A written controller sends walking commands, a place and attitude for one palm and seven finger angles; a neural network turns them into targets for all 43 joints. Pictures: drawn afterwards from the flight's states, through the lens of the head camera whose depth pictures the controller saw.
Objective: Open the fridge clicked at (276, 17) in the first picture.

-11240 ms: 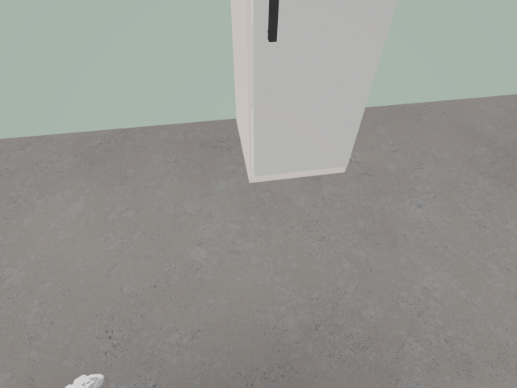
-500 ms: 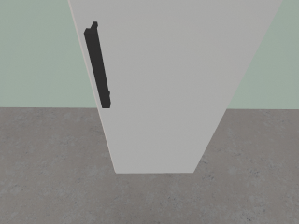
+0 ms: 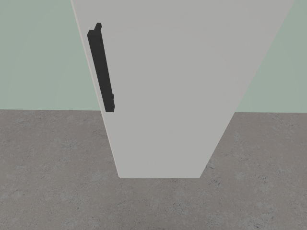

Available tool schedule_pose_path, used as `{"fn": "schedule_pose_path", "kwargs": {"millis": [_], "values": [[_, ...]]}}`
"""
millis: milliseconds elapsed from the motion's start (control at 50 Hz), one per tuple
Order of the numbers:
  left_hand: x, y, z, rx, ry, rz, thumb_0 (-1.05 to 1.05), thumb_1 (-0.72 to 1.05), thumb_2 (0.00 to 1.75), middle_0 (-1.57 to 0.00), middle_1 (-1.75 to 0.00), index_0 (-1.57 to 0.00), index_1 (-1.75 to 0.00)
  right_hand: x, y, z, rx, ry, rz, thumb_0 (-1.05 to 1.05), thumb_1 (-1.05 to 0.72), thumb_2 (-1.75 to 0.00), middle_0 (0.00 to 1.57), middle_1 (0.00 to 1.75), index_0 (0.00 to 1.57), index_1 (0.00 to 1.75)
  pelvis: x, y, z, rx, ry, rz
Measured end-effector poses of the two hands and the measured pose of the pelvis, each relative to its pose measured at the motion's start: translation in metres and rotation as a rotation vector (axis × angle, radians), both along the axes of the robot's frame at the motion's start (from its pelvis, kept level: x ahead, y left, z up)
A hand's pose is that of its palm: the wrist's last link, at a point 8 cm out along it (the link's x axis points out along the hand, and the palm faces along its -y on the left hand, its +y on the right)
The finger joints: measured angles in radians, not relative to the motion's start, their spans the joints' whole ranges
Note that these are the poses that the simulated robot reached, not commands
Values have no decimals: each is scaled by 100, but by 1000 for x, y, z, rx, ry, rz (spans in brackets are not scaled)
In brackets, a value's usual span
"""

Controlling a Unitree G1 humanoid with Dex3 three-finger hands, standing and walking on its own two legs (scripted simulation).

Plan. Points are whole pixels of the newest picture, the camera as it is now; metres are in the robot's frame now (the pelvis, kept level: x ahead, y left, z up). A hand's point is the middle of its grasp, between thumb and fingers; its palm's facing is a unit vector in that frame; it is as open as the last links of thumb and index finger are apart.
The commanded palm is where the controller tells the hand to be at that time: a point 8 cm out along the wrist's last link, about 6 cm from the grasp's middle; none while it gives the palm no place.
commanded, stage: look again from close up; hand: left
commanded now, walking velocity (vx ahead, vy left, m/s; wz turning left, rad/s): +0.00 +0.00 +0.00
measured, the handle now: (105, 72) +0.49 +0.18 +0.15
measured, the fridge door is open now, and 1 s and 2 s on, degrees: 0 0 0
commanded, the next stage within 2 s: raise the hand to about handle height in 0.80 s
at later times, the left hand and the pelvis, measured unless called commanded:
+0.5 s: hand out of the picture +0.02 +0.21 -0.17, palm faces -0.02 -0.97 -0.25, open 7.4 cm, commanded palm none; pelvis +0.00 +0.00 +0.00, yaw +0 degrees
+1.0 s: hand out of the picture +0.11 +0.22 -0.11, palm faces +0.22 -0.95 -0.24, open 7.4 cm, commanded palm +0.10 +0.26 -0.06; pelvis +0.00 -0.01 -0.01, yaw +1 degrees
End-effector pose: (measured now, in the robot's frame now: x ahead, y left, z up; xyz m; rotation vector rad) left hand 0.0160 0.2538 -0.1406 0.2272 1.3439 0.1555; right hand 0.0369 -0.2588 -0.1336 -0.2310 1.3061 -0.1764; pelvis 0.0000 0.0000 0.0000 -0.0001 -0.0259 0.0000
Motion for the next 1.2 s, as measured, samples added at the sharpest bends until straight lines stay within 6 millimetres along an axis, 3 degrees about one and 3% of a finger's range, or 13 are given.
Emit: {"fn": "schedule_pose_path", "kwargs": {"millis": [920, 960, 1040, 1100, 1140, 1200], "values": [[8, 3, 3, 23, -16, -6, 0, 90, 90, -20, -30, -20, -30, 7, -10, 2, -17, -17, 10, 1, -90, -90, 21, 30, 20, 30, 2, -3, 0, -2, 4, 0], [34, 6, 20, 20, -214, 90, 1, 90, 89, -20, -30, -20, -31, 14, -9, 6, -24, -107, 14, 1, -90, -90, 21, 30, 20, 30, -1, -4, -2, 3, 6, 6], [104, 5, 95, 42, -787, 110, 2, 87, 88, -20, -32, -21, -32, 42, -4, 15, -12, -355, 56, 1, -90, -90, 20, 30, 20, 30, -9, -9, -11, 19, 22, 36], [139, 1, 135, 8, -1127, 53, 1, 83, 86, -21, -35, -21, -35, 67, -2, 16, 7, -494, 80, 1, -90, -90, 21, 30, 20, 30, -19, -16, -23, 9, 77, 38], [149, -3, 143, -31, -1288, -26, 1, 80, 85, -21, -37, -21, -37, 84, -3, 15, 18, -573, 101, 1, -90, -90, 21, 30, 20, 30, -25, -22, -35, 7, 127, 28], [146, -8, 133, -96, -1372, -148, 0, 74, 83, -21, -41, -21, -41, 107, -8, 11, 23, -672, 139, 1, -90, -90, 21, 30, 20, 30, -33, -30, -57, 3, 175, 20]]}}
